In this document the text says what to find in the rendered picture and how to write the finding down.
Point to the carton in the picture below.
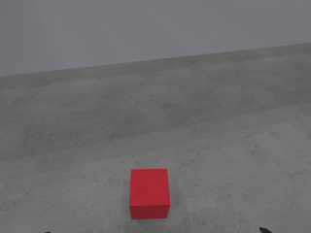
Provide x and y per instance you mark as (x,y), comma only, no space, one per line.
(149,196)

